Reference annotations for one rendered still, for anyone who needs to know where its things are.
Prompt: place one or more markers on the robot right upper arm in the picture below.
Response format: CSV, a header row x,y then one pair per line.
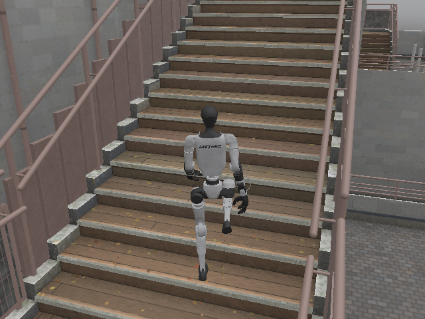
x,y
233,151

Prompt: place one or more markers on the left robot hand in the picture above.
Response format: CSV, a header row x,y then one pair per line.
x,y
196,172

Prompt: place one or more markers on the robot right foot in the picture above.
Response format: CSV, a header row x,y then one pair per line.
x,y
226,227

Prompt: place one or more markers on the left robot forearm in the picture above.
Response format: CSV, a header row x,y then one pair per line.
x,y
189,172

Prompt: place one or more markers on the robot left upper arm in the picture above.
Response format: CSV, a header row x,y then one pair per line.
x,y
188,152

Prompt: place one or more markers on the right robot forearm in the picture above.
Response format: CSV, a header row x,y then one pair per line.
x,y
238,175

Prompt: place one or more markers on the right robot hand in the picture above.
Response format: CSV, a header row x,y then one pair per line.
x,y
244,204

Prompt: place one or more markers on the right robot thigh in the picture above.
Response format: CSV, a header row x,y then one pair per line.
x,y
228,188

